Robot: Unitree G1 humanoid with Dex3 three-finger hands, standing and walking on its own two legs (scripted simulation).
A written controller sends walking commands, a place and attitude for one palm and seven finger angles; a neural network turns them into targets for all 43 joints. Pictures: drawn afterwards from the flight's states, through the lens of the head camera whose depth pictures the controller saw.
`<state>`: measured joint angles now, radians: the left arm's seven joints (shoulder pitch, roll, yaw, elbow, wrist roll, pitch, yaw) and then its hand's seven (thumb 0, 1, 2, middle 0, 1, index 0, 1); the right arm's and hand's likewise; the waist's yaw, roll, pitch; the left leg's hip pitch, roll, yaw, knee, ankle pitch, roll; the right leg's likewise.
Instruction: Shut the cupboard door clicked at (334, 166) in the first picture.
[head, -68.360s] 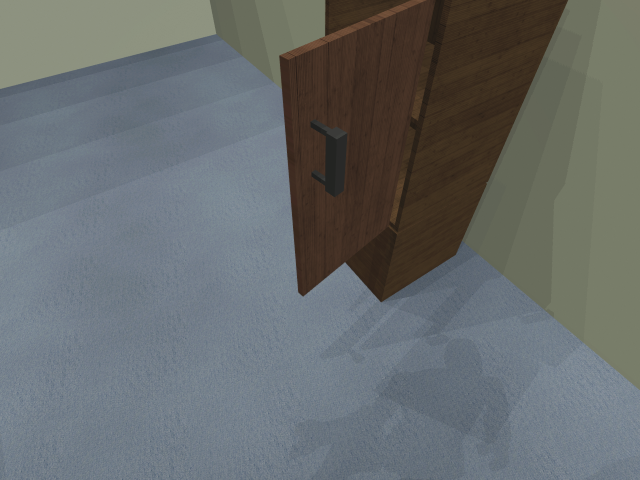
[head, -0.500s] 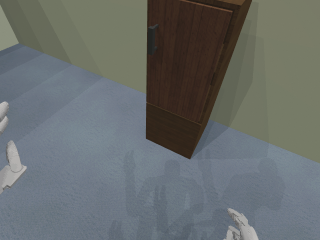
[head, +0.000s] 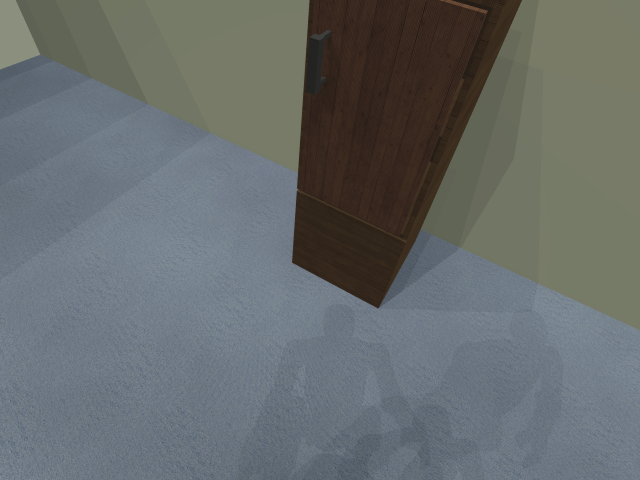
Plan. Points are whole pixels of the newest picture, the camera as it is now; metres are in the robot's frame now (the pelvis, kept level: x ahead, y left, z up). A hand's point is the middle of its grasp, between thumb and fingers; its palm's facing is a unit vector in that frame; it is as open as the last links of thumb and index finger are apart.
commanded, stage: let the arm hang, fingers relaxed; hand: left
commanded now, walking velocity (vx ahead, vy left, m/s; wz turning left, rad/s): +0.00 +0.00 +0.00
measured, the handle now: (319, 62) +0.91 +0.06 +0.08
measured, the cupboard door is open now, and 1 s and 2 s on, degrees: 0 0 0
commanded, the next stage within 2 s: look to check the result in 0.66 s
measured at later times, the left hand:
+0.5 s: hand out of the picture +0.03 +0.18 -0.17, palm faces -0.01 -0.97 -0.24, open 7.4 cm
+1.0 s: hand out of the picture +0.02 +0.16 -0.17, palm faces -0.01 -0.98 -0.20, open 7.3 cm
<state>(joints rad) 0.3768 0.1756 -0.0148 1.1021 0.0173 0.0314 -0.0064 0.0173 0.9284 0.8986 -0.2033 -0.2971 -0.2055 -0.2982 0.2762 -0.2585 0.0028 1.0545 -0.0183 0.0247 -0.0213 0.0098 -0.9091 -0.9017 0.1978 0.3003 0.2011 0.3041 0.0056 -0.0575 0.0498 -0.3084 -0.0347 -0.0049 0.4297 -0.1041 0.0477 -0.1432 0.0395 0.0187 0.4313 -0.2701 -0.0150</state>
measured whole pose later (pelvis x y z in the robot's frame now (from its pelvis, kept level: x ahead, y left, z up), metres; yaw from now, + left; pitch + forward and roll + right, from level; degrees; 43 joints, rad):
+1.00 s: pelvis +0.04 -0.02 +0.00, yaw -1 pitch -2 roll +0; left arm 0.30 0.17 0.00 1.15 0.01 0.00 0.03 0.00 0.91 0.90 -0.20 -0.30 -0.20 -0.30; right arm 0.26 -0.16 0.02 1.13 -0.01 0.01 -0.04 0.01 -0.91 -0.90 0.20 0.30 0.20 0.30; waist -0.01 -0.01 0.04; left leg -0.22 -0.02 0.01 0.39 -0.15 0.02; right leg -0.04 0.05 0.04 0.34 -0.28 -0.04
